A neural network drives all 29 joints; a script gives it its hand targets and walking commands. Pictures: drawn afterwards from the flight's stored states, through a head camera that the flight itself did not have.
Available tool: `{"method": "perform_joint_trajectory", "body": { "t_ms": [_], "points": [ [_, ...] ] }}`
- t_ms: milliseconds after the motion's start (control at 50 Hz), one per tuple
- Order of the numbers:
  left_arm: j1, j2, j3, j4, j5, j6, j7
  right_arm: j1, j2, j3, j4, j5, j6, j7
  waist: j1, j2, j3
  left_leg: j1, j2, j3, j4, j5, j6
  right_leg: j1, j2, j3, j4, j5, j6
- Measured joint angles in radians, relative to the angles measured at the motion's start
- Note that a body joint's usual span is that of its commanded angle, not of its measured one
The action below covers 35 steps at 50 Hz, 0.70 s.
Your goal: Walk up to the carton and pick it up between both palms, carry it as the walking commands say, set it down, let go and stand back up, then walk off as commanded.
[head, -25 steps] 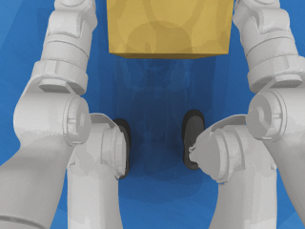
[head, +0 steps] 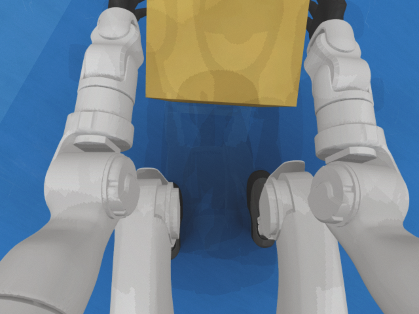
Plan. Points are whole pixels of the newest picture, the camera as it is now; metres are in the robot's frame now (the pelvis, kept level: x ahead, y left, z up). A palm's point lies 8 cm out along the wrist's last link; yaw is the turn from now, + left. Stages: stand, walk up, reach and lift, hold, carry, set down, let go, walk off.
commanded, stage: reach and lift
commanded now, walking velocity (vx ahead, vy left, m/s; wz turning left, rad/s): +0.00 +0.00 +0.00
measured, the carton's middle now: (221, 41) +0.53 -0.02 -0.19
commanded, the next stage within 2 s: none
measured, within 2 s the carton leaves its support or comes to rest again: neither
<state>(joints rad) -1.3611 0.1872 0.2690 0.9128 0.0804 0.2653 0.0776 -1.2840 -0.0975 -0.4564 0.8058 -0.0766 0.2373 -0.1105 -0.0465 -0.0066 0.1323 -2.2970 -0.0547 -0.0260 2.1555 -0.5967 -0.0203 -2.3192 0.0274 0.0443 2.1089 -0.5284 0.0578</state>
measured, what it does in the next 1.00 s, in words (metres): rises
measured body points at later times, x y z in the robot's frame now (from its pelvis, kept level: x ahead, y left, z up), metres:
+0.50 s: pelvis +0.01 -0.01 +0.04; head +0.34 +0.00 +0.34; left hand +0.56 +0.12 -0.08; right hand +0.54 -0.17 -0.07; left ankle +0.10 +0.12 -0.35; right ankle +0.12 -0.13 -0.35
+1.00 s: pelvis +0.00 +0.00 +0.09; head +0.29 +0.01 +0.42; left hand +0.54 +0.13 +0.00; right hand +0.52 -0.17 +0.01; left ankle +0.10 +0.12 -0.35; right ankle +0.12 -0.13 -0.35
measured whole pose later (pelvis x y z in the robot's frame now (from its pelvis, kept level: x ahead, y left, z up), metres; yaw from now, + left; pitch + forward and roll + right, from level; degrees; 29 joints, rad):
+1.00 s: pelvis +0.00 +0.00 +0.09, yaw +0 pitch +45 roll +0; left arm -1.19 0.04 0.43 0.73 0.25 0.38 0.02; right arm -1.12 0.03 -0.56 0.62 -0.23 0.36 -0.07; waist -0.04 0.00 -0.09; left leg -2.11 -0.06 -0.03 1.84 -0.53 -0.02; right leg -2.13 0.02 0.05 1.81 -0.47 0.05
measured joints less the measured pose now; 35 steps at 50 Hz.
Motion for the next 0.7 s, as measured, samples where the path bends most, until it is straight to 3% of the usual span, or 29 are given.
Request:
{"method": "perform_joint_trajectory", "body": {
  "t_ms": [260, 460, 700],
  "points": [
    [0.014, -0.046, 0.076, -0.069, 0.078, 0.036, -0.019, 0.016, 0.032, -0.030, -0.085, -0.056, 0.055, -0.007, 0.007, 0.011, -0.040, 0.030, 0.006, -0.002, -0.076, 0.012, -0.004, 0.024, 0.004, -0.001, -0.072, 0.014, -0.007],
    [0.096, -0.070, 0.083, -0.153, 0.074, 0.054, -0.030, 0.076, 0.072, -0.031, -0.153, -0.058, 0.072, -0.009, 0.010, 0.003, -0.103, 0.057, 0.006, -0.007, -0.122, 0.004, -0.010, 0.048, 0.004, -0.004, -0.113, 0.005, -0.015],
    [0.144, -0.109, 0.119, -0.166, 0.122, 0.078, -0.044, 0.128, 0.110, -0.078, -0.174, -0.104, 0.093, 0.014, 0.002, 0.002, -0.181, 0.106, 0.001, -0.012, -0.220, 0.039, -0.008, 0.105, 0.000, -0.004, -0.212, 0.032, -0.014]
  ]
}}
